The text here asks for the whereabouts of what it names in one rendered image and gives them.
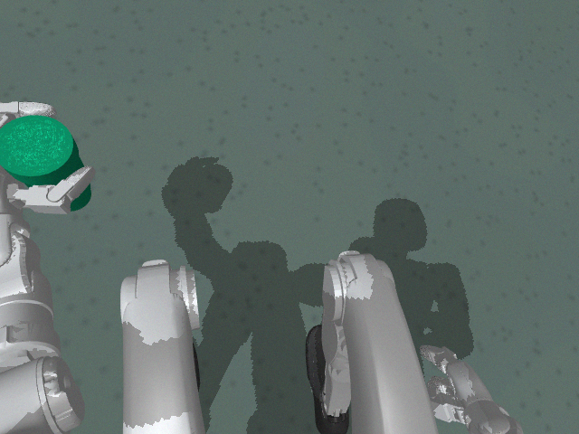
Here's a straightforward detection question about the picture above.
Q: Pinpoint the right robot arm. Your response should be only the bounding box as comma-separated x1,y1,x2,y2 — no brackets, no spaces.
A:
463,400,524,434

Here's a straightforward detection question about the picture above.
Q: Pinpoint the left robot arm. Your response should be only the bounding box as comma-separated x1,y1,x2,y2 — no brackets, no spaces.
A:
0,212,85,434

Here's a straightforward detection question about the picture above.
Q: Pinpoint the right robot hand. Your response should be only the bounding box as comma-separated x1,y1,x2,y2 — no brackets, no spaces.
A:
420,345,493,424

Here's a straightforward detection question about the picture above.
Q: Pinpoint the right robot foot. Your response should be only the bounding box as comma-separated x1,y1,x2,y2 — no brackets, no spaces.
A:
306,325,349,434

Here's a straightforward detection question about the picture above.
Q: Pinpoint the cup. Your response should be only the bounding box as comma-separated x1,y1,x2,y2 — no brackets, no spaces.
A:
0,115,91,212

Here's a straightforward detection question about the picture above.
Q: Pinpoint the left robot hand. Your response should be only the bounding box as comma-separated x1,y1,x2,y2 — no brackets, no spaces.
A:
0,101,96,218

